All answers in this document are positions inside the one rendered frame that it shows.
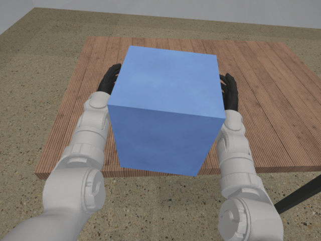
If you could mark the left robot hand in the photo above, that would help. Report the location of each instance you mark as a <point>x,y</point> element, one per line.
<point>107,83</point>

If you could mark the table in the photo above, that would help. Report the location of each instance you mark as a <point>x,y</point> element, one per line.
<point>279,98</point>

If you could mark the robot left upper arm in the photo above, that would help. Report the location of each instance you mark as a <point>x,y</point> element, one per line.
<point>71,195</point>

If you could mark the right robot forearm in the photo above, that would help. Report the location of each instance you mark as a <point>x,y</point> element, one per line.
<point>236,163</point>

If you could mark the right robot hand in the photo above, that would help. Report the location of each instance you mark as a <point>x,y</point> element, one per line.
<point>230,94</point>

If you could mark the left robot forearm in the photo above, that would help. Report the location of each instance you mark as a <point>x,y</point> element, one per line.
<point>90,135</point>

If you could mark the carton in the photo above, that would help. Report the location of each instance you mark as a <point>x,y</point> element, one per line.
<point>166,110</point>

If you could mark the robot right upper arm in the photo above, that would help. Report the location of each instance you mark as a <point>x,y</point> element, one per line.
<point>242,219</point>

